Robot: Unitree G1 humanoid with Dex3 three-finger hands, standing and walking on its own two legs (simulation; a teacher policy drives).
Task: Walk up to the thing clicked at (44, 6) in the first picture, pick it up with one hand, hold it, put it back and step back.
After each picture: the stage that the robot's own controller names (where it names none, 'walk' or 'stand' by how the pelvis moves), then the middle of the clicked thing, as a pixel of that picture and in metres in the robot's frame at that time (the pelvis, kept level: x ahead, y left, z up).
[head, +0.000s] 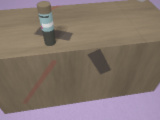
stand; (47, 25) +0.79 +0.20 -0.01
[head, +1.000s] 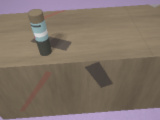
walk; (41, 34) +0.69 +0.25 +0.00
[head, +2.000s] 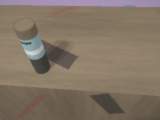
stand; (34, 49) +0.49 +0.21 +0.02
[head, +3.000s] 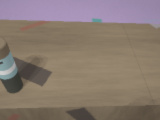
walk; (6, 68) +0.43 +0.27 +0.00
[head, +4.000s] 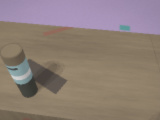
stand; (21, 73) +0.41 +0.25 +0.00
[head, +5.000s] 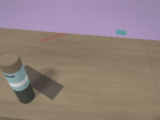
stand; (19, 80) +0.40 +0.26 -0.02
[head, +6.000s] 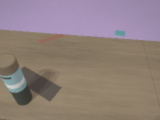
stand; (16, 82) +0.40 +0.27 -0.02
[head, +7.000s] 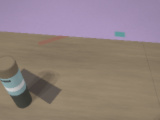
stand; (15, 85) +0.39 +0.27 -0.02
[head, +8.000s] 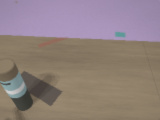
rise first; (15, 87) +0.38 +0.28 -0.01
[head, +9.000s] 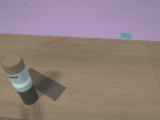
go down; (22, 81) +0.40 +0.27 -0.01
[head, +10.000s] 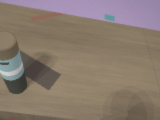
go down; (11, 67) +0.39 +0.23 +0.02
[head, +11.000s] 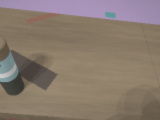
approach; (5, 69) +0.40 +0.25 +0.03
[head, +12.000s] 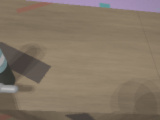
close; out of the picture +0.40 +0.26 +0.07
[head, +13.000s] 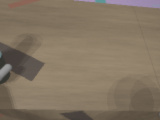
close; out of the picture +0.43 +0.26 +0.08
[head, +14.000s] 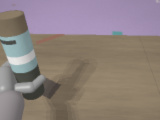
lift; (23, 59) +0.34 +0.17 +0.19
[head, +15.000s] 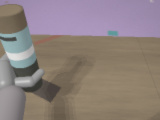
hold; (21, 54) +0.36 +0.17 +0.19
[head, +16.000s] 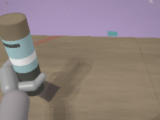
hold; (24, 59) +0.36 +0.17 +0.16
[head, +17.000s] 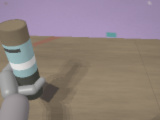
hold; (24, 64) +0.36 +0.18 +0.15
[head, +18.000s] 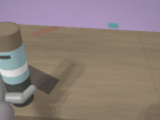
crouch; (14, 70) +0.33 +0.19 +0.13
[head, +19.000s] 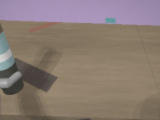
lower; (0, 58) +0.40 +0.25 +0.11
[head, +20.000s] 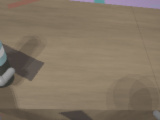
lower; out of the picture +0.42 +0.24 +0.07
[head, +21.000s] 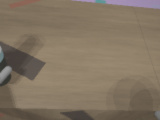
lower; out of the picture +0.42 +0.25 +0.08
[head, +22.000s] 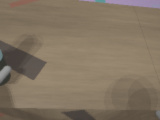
lower; out of the picture +0.42 +0.25 +0.08
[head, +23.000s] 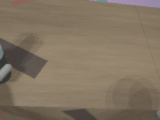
loosen; out of the picture +0.43 +0.25 +0.08
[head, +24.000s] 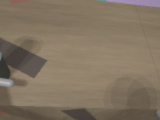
withdraw; out of the picture +0.42 +0.25 +0.08
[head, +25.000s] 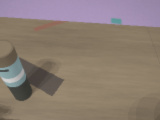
sink last; (13, 75) +0.38 +0.24 +0.04
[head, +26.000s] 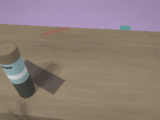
stand; (17, 73) +0.40 +0.27 +0.03
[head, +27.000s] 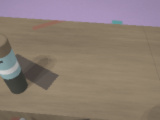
stand; (8, 67) +0.41 +0.27 +0.05
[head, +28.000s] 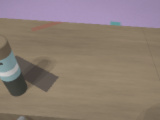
stand; (8, 69) +0.40 +0.27 +0.05
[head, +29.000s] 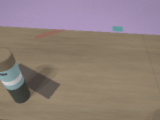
stand; (12, 78) +0.39 +0.27 +0.01
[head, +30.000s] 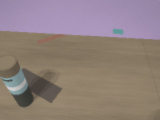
stand; (17, 84) +0.39 +0.26 -0.02
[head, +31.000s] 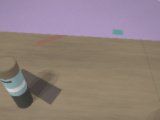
stand; (16, 85) +0.38 +0.26 -0.02
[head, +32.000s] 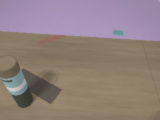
stand; (16, 84) +0.39 +0.26 -0.02
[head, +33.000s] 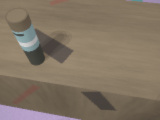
walk; (28, 41) +0.51 +0.22 +0.01
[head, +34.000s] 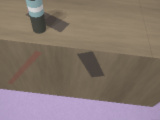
walk; (35, 9) +0.73 +0.21 +0.00
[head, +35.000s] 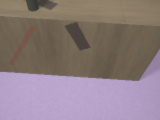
stand; out of the picture +0.98 +0.34 +0.01
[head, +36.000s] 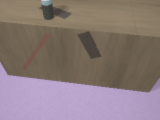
stand; out of the picture +0.99 +0.25 +0.00
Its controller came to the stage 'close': yes
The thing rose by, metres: 0.25
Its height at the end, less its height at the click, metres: +0.00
